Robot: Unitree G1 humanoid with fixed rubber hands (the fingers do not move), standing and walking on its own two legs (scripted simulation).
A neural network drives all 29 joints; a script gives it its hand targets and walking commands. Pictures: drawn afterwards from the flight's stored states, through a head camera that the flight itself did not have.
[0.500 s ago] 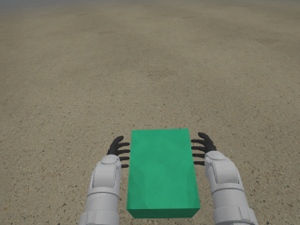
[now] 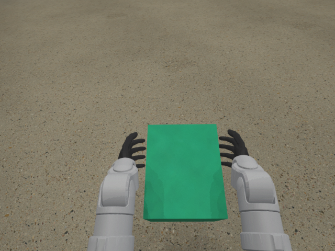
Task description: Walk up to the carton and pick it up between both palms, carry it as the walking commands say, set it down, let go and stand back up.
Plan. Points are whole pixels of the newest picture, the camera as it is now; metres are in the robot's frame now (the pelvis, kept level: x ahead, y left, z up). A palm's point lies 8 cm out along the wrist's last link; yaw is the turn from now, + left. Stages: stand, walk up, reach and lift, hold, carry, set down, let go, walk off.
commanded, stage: carry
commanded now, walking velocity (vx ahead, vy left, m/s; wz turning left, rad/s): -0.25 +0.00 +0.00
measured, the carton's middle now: (182, 174) +0.33 +0.00 +0.00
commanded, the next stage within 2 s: none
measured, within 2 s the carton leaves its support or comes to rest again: neither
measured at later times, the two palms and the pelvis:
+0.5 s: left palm (117, 221) +0.17 +0.12 +0.11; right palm (266, 220) +0.17 -0.14 +0.11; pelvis -0.10 -0.01 +0.00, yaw +0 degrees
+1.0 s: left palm out of the picture +0.05 +0.09 +0.10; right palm out of the picture +0.03 -0.17 +0.09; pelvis -0.23 -0.02 +0.01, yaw -3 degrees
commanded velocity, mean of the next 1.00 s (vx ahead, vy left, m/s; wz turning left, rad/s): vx -0.25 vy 0.00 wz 0.00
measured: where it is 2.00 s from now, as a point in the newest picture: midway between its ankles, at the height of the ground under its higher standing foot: outside the picture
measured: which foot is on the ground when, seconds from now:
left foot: down 0.00-0.32, up 0.34-0.52, down 0.54-0.90, up 0.92-1.00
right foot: down 0.00-0.56, up 0.58-0.88, down 0.90-1.00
